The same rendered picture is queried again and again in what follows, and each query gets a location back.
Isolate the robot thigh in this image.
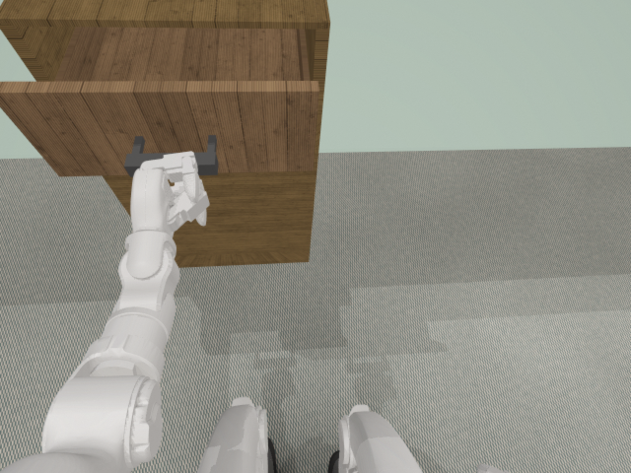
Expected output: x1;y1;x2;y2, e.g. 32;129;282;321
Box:
338;411;423;473
197;404;268;473

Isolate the robot left hand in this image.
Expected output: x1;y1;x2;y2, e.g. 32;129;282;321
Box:
130;151;210;238

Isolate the left robot thigh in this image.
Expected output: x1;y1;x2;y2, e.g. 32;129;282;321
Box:
197;404;268;473

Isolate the handle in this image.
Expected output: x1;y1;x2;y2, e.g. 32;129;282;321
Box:
124;135;219;177

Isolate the left robot forearm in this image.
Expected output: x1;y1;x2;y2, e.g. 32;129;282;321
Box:
41;230;180;453

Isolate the cabinet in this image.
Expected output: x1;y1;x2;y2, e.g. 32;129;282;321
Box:
0;0;330;268

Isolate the drawer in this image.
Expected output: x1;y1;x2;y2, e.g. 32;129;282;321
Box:
0;27;319;176

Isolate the right robot thigh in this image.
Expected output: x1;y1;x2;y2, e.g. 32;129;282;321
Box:
338;411;423;473

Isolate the robot left upper arm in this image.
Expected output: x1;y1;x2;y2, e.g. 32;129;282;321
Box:
0;375;163;473

